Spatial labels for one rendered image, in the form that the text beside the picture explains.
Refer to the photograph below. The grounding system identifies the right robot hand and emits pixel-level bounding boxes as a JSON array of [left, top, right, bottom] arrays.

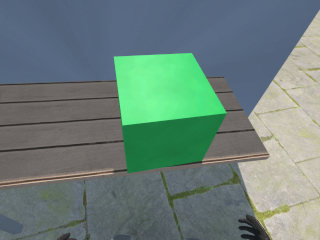
[[238, 214, 271, 240]]

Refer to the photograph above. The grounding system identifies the table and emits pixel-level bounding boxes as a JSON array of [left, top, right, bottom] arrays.
[[0, 76, 270, 234]]

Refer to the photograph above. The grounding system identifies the carton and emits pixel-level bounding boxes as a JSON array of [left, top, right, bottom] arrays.
[[114, 53, 227, 173]]

